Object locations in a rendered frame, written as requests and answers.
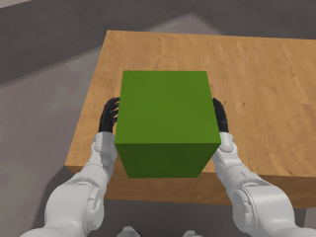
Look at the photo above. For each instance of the pedestal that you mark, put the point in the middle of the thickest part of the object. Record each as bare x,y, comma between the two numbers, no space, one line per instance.
267,87

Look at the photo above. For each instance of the right robot upper arm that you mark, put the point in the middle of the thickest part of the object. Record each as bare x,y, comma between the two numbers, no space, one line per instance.
265,211

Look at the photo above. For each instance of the robot left shin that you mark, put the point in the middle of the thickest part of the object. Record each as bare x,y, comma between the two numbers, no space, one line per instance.
128,228

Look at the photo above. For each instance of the robot left hand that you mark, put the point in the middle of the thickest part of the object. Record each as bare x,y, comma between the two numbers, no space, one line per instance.
108,119

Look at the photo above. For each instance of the left robot upper arm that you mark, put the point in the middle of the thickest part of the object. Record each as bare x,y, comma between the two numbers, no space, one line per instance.
72,211

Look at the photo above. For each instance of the robot right hand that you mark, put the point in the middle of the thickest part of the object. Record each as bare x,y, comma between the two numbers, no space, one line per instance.
220,116

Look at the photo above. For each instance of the robot left forearm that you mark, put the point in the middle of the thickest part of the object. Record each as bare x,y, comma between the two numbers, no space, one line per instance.
100,166

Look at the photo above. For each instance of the robot right forearm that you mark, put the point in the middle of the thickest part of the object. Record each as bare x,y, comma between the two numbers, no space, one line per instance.
230,170

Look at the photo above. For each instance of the carton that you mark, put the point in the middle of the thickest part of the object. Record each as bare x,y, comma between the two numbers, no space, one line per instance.
166,125

